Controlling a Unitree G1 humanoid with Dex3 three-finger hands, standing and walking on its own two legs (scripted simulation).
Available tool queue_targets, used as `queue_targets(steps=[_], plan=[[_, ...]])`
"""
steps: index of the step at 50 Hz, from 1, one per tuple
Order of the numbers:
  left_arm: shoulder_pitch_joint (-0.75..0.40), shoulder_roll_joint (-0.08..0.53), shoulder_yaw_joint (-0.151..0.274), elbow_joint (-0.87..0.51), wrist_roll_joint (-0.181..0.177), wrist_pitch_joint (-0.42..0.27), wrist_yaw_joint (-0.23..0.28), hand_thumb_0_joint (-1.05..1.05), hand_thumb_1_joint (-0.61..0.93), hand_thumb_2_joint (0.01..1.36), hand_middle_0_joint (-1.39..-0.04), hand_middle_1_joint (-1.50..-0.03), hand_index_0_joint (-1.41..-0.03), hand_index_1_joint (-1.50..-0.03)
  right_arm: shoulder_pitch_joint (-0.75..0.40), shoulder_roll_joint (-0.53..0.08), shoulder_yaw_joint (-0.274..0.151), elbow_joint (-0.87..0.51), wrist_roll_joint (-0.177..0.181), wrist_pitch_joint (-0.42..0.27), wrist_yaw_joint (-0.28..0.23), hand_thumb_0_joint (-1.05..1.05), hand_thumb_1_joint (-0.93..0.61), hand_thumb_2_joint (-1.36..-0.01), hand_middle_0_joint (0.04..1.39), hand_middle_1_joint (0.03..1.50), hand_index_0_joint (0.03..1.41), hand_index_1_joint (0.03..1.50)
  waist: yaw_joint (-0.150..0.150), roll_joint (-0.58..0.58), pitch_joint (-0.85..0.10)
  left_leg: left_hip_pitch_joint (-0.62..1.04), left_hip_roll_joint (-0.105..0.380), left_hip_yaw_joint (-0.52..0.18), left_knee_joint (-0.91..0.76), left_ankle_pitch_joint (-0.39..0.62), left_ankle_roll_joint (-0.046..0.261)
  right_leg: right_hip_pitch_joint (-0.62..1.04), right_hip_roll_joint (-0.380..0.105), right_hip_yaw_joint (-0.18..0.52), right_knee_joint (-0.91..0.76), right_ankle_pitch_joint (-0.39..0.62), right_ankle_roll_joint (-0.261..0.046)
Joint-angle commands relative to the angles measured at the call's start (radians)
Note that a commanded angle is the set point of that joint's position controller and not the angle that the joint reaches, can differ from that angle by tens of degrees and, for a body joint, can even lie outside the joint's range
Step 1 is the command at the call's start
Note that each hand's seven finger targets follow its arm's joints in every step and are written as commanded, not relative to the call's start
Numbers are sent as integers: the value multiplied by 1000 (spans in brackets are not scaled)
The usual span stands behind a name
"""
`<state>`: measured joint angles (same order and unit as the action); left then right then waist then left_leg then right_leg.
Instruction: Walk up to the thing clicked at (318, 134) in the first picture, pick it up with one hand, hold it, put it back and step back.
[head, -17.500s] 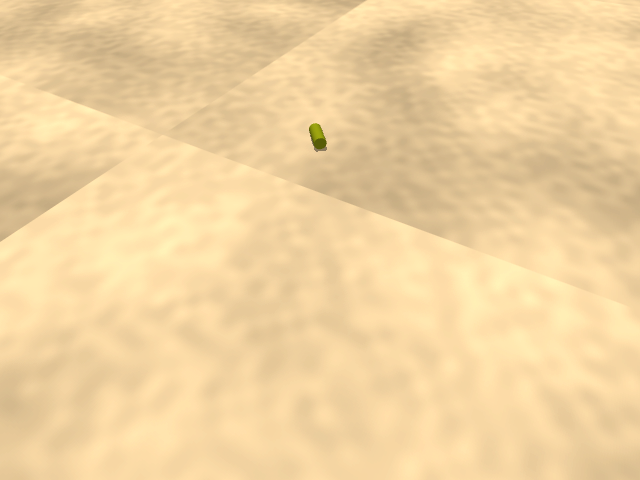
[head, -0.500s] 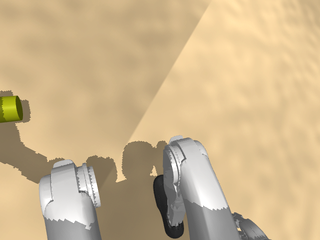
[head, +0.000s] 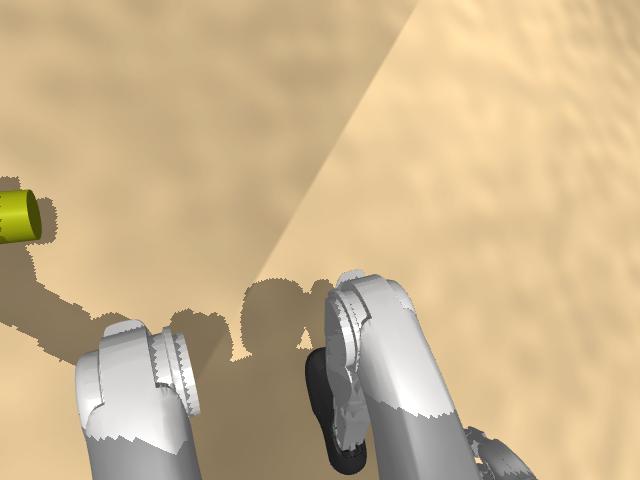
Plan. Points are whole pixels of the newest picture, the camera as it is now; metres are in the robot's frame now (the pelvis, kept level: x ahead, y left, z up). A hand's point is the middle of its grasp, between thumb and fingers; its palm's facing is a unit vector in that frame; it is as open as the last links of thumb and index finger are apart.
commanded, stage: approach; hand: left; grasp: from above
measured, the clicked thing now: out of the picture +0.47 +0.38 -0.28
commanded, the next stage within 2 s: close in in 0.66 s
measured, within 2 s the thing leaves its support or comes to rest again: neither
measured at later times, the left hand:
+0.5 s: hand out of the picture +0.48 +0.36 -0.15, palm faces -0.41 -0.07 -0.91, open 13.6 cm
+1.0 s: hand out of the picture +0.45 +0.36 -0.19, palm faces -0.45 -0.12 -0.88, open 13.3 cm
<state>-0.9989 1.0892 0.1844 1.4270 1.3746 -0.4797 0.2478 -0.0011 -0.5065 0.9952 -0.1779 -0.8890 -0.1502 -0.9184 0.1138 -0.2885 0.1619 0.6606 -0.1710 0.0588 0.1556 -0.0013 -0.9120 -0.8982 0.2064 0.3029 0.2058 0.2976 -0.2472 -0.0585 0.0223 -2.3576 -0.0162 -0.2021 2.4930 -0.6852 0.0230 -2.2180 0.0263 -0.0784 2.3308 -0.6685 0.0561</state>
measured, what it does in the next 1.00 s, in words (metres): stands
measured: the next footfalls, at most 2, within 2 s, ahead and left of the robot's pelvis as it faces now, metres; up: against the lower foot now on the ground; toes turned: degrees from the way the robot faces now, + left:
none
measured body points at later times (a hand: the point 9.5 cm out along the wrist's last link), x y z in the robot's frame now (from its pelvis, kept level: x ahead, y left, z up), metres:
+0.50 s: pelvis +0.00 +0.00 +0.00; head +0.24 +0.12 +0.36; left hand +0.50 +0.36 -0.10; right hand +0.06 -0.27 -0.07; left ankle +0.07 +0.12 -0.28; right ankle +0.12 -0.15 -0.28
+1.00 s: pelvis +0.00 +0.00 +0.00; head +0.25 +0.14 +0.34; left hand +0.47 +0.37 -0.13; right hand +0.07 -0.28 -0.06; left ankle +0.07 +0.12 -0.28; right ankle +0.12 -0.15 -0.28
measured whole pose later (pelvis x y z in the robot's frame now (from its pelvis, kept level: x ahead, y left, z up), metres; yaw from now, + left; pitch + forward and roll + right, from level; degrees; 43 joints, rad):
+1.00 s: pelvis +0.00 +0.00 +0.00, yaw +0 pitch +29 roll -14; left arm -1.10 1.11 0.12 1.57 1.44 -0.50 0.37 0.00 -0.40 0.90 -0.24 -0.87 -0.23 -0.88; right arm 0.10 -0.31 0.22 0.63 -0.20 0.04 0.13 0.00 -0.92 -0.90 0.21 0.30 0.21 0.30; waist -0.32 -0.12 0.07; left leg -2.35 -0.01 -0.22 2.51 -0.69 0.01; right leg -2.22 0.04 -0.09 2.34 -0.66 0.05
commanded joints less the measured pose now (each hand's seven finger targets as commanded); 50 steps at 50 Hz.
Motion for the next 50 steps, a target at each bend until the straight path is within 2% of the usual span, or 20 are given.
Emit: queue_targets(steps=[1, 2, 3, 5, 10, 13, 19, 21, 23, 24, 25, 30, 32, 35, 36, 38, 43, 46, 47, 50], plan=[[-313, 333, 55, -205, -26, -4, 41, 0, -526, 990, -170, -912, -143, -942, 176, -290, -93, -10, 0, 5, -19, 0, -911, -900, 200, 300, 200, 300, 4, 506, -683, 646, 16, 67, -309, 220, -13, 193, 23, -117, -166, 188, -86], [-289, 321, 52, -167, -21, 2, 42, 0, -514, 981, -182, -896, -153, -927, 173, -296, -96, -5, 1, 7, -21, 0, -912, -900, 200, 300, 200, 300, 6, 488, -668, 633, 12, 71, -301, 216, -11, 177, 25, -116, -170, 182, -89], [-300, 293, 33, -164, -25, 1, 39, 0, -499, 967, -178, -917, -157, -938, 179, -289, -94, -7, -1, 5, -19, 0, -911, -899, 200, 300, 200, 300, -17, 482, -651, 627, 14, 69, -303, 207, -11, 181, 25, -116, -173, 179, -88], [-317, 248, -4, -151, -24, 4, 34, 0, -518, 979, -173, -916, -149, -941, 185, -278, -91, 3, -1, 3, -18, 0, -914, -901, 200, 300, 200, 300, -33, 479, -628, 613, 14, 75, -306, 186, -8, 175, 27, -115, -180, 171, -84], [-426, 178, -60, -172, -26, 6, 41, 0, -485, 959, -187, -921, -170, -940, 206, -287, -93, 9, -4, -4, -20, 0, -913, -899, 200, 300, 200, 300, -80, 496, -628, 632, 21, 56, -309, 176, -16, 147, 22, -125, -179, 174, -83], [-419, 157, -78, -107, -16, 32, 64, 0, -489, 958, -178, -930, -164, -946, 215, -281, -85, 11, -4, -10, -21, 0, -912, -899, 200, 300, 200, 300, -78, 498, -628, 647, 22, 59, -311, 198, -16, 143, 24, -123, -178, 192, -84], [-419, 263, -15, -100, 17, 102, 108, 0, -468, 940, -202, -899, -185, -917, 220, -289, -73, -27, 3, -16, -23, 0, -910, -899, 200, 300, 200, 300, -42, 562, -699, 669, 15, 68, -320, 288, -20, 196, 20, -113, -163, 263, -92], [-400, 275, -4, -118, 7, 128, 109, 0, -470, 945, -210, -885, -188, -908, 217, -286, -68, -42, 9, -16, -23, 0, -910, -899, 200, 300, 200, 300, -32, 560, -742, 669, 14, 81, -317, 297, -12, 230, 27, -109, -172, 275, -91], [-362, 271, 4, -121, -16, 156, 98, 0, -476, 940, -199, -894, -181, -913, 211, -284, -72, -50, 21, -20, -23, 0, -910, -899, 200, 300, 200, 300, -24, 538, -712, 633, 10, 89, -330, 267, -8, 243, 27, -98, -186, 259, -90], [-348, 295, 24, -133, -25, 166, 93, 0, -476, 944, -199, -884, -179, -905, 208, -289, -72, -52, 24, -19, -26, 0, -908, -898, 200, 300, 200, 300, -10, 535, -724, 614, 7, 98, -335, 258, -6, 261, 25, -97, -190, 253, -90], [-327, 290, 16, -135, -36, 177, 79, 0, -467, 930, -212, -871, -191, -893, 202, -285, -74, -57, 29, -19, -27, 0, -911, -899, 200, 300, 200, 300, -2, 519, -730, 613, 9, 100, -335, 243, -2, 258, 28, -91, -199, 242, -90], [-248, 204, -28, -122, -104, 177, -16, 0, -458, 921, -217, -858, -198, -878, 218, -288, -85, -44, 40, -14, -32, 0, -912, -899, 200, 300, 200, 300, -44, 383, -604, 494, 8, 103, -327, 159, 7, 270, 25, -90, -243, 171, -86], [-275, 202, -33, -163, -121, 140, -43, 0, -444, 909, -235, -839, -214, -861, 224, -292, -83, -40, 35, -11, -36, 0, -912, -899, 200, 300, 200, 300, -58, 348, -615, 487, 10, 93, -313, 149, 6, 275, 23, -98, -248, 155, -87], [-305, 165, -60, -124, -138, 68, -57, 0, -405, 881, -251, -846, -239, -859, 227, -284, -70, -23, 21, -10, -40, 0, -912, -898, 200, 300, 200, 300, -88, 320, -575, 466, 16, 89, -287, 117, 6, 280, 27, -101, -251, 131, -81], [-337, 169, -60, -123, -135, 39, -49, 0, -405, 881, -250, -843, -238, -856, 226, -300, -65, -17, 11, -10, -44, 0, -912, -899, 200, 300, 200, 300, -107, 297, -554, 460, 14, 80, -270, 115, 4, 260, 26, -110, -253, 123, -86], [-379, 231, -40, -134, -111, -15, -20, 0, -403, 894, -255, -851, -242, -866, 217, -292, -48, -9, -3, -7, -48, 0, -913, -899, 200, 300, 200, 300, -86, 359, -599, 533, 18, 86, -271, 136, -2, 282, 30, -104, -242, 139, -83], [-395, 277, -31, -72, -14, -56, 94, 0, -410, 888, -210, -892, -212, -891, 198, -303, -26, -10, -28, 5, -42, 0, -906, -898, 200, 300, 200, 300, -87, 494, -629, 677, 30, 67, -285, 227, -15, 221, 35, -129, -183, 193, -86], [-413, 304, -16, -41, 31, -39, 160, 0, -436, 924, -222, -830, -196, -857, 192, -311, -28, -12, -35, 0, -38, 0, -905, -903, 199, 300, 199, 300, -84, 542, -625, 692, 31, 62, -292, 257, -22, 191, 31, -136, -159, 218, -85], [-401, 285, -29, -8, 51, -26, 177, 0, -449, 941, -217, -833, -188, -864, 193, -308, -30, -13, -38, -5, -37, 0, -904, -902, 199, 300, 199, 300, -93, 546, -615, 706, 34, 58, -294, 257, -23, 169, 34, -140, -152, 213, -86], [-397, 264, -40, 62, 63, 12, 231, 0, -430, 934, -233, -814, -202, -847, 185, -310, -24, -15, -40, -24, -36, 0, -902, -901, 199, 300, 199, 300, -111, 515, -557, 635, 31, 70, -274, 221, -14, 169, 40, -145, -158, 209, -83]])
